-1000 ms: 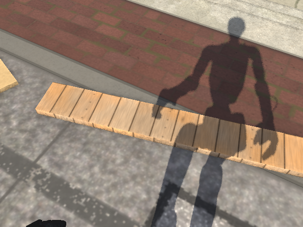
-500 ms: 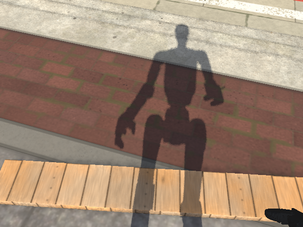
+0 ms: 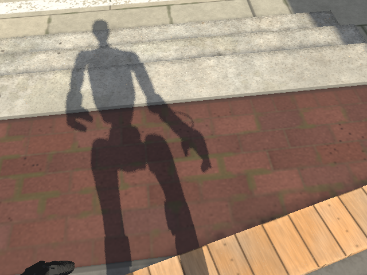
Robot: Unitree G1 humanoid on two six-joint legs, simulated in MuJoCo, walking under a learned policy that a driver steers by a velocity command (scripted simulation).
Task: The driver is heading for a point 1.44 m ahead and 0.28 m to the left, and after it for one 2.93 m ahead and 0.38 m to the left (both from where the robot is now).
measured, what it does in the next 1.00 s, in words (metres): climbs: left foot 0.04 m higher, then right foot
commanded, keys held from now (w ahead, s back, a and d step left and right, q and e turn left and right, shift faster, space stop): w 0.84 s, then w+q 0.16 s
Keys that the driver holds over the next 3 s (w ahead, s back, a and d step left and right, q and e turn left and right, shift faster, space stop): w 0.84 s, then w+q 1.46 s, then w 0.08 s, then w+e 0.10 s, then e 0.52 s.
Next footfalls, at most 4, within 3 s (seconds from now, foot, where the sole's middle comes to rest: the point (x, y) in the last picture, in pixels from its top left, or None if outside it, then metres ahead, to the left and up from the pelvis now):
0.42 left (152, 266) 0.46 0.13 -0.71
0.88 right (231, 223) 0.60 -0.16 -0.73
1.40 left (164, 159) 0.91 0.09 -0.75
1.82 right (196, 111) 1.17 -0.07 -0.75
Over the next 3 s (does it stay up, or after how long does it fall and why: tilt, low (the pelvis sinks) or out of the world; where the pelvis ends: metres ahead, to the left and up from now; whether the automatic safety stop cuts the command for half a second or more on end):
stays up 1.34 0.34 0.01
